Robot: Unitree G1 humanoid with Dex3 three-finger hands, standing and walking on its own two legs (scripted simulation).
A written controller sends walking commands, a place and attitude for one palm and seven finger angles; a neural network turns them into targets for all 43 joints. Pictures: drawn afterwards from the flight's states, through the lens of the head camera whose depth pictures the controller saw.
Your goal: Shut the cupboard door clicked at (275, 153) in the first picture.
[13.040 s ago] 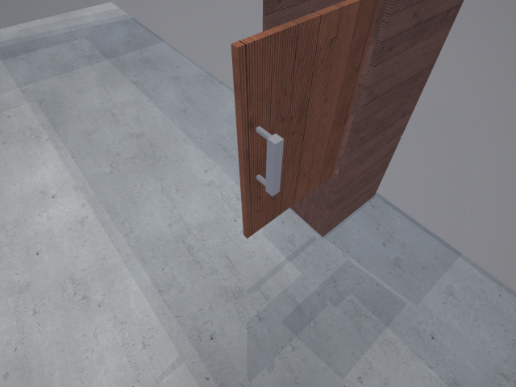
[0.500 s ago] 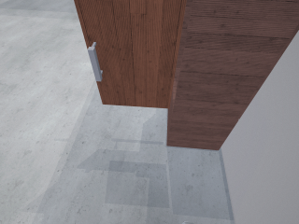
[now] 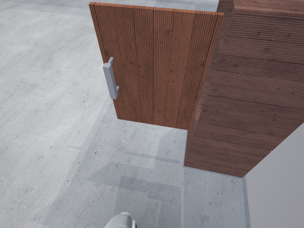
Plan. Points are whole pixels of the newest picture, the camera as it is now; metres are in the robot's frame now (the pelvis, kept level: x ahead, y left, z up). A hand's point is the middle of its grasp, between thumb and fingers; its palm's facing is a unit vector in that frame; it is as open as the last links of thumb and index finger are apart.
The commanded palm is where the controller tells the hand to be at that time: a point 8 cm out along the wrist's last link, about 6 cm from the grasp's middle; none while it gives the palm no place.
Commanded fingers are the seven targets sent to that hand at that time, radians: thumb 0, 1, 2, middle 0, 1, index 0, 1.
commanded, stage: take the last steps up to it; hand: left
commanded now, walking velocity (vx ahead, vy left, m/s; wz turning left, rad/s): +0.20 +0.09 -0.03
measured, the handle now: (112, 78) +0.64 +0.23 -0.03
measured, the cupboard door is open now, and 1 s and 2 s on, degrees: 91 91 91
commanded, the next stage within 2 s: come to a stop and stand still in 0.12 s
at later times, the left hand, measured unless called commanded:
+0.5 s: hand (93, 197) +0.22 +0.23 -0.18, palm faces -0.04 -0.97 -0.24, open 7.3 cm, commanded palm none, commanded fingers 0.00 0.90 0.90 -0.20 -0.30 -0.20 -0.30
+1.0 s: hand (70, 224) +0.14 +0.28 -0.19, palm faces -0.05 -0.97 -0.26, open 7.4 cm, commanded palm none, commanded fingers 0.00 0.90 0.90 -0.20 -0.30 -0.20 -0.30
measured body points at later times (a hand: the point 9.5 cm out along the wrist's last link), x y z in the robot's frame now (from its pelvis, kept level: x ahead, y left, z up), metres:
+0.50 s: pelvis +0.12 +0.04 -0.02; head +0.16 +0.03 +0.43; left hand +0.22 +0.28 -0.16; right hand +0.14 -0.19 -0.18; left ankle +0.12 +0.14 -0.75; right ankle +0.14 -0.06 -0.75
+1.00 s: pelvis +0.10 +0.08 -0.02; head +0.12 +0.07 +0.43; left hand +0.14 +0.33 -0.17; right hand +0.15 -0.15 -0.17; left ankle +0.09 +0.16 -0.75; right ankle +0.11 -0.07 -0.74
